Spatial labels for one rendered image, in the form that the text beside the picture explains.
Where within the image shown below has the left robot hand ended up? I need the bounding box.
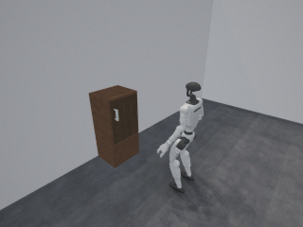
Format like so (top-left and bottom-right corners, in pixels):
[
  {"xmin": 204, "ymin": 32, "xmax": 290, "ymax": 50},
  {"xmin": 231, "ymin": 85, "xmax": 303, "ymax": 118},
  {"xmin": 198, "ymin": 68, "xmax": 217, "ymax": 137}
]
[{"xmin": 157, "ymin": 144, "xmax": 169, "ymax": 158}]

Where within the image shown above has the left robot shin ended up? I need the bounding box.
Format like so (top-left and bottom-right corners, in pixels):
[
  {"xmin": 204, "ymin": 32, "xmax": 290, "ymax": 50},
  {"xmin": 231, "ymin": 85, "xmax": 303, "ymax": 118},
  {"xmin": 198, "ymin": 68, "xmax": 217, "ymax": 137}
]
[{"xmin": 169, "ymin": 162, "xmax": 182, "ymax": 188}]

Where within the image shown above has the left robot upper arm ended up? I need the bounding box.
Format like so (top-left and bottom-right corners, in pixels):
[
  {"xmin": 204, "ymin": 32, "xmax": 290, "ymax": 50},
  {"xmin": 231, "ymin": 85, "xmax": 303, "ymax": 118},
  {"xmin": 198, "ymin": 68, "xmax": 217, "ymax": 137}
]
[{"xmin": 179, "ymin": 104, "xmax": 189, "ymax": 132}]

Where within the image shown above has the right robot upper arm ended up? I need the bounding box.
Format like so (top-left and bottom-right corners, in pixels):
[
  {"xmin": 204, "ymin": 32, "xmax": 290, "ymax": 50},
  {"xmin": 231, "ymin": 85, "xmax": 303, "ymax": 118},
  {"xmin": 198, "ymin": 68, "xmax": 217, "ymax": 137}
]
[{"xmin": 197, "ymin": 98, "xmax": 204, "ymax": 118}]

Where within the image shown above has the robot torso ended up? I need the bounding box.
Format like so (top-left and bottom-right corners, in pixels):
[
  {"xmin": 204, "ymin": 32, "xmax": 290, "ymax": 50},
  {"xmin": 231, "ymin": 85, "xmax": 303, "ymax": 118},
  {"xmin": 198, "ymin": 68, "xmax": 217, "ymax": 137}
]
[{"xmin": 181, "ymin": 101, "xmax": 201, "ymax": 144}]

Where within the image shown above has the cupboard door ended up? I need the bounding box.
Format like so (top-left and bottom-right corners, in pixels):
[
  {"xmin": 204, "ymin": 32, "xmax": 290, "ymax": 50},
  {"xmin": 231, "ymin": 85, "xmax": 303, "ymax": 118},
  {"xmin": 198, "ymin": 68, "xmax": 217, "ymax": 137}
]
[{"xmin": 109, "ymin": 93, "xmax": 138, "ymax": 145}]

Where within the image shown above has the left robot forearm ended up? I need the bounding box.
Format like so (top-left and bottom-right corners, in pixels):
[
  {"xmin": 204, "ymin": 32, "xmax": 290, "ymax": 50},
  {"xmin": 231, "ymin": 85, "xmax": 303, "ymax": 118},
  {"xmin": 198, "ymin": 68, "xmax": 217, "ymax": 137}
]
[{"xmin": 165, "ymin": 126, "xmax": 182, "ymax": 148}]

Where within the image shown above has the handle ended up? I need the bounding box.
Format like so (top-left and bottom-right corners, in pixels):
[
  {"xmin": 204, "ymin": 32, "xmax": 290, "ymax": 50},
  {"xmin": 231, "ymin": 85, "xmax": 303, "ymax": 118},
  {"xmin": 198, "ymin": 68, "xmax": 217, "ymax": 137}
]
[{"xmin": 114, "ymin": 109, "xmax": 119, "ymax": 121}]

